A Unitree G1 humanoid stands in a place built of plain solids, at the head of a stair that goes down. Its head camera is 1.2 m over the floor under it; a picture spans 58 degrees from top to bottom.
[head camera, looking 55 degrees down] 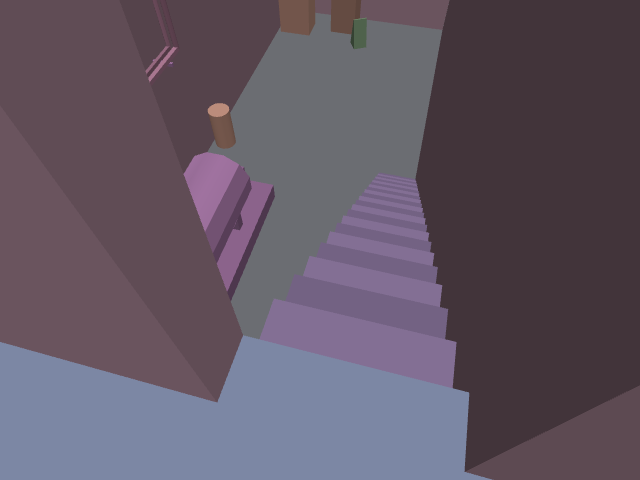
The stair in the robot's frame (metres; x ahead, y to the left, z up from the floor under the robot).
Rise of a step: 0.20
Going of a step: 0.23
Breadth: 0.65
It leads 15 degrees to the right of straight ahead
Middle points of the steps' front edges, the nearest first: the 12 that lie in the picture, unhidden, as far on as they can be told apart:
0.42 -0.09 0.00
0.64 -0.15 -0.20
0.86 -0.21 -0.40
1.08 -0.26 -0.59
1.30 -0.32 -0.79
1.52 -0.38 -0.99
1.74 -0.43 -1.19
1.96 -0.49 -1.39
2.18 -0.55 -1.59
2.40 -0.61 -1.78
2.62 -0.66 -1.98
2.84 -0.72 -2.18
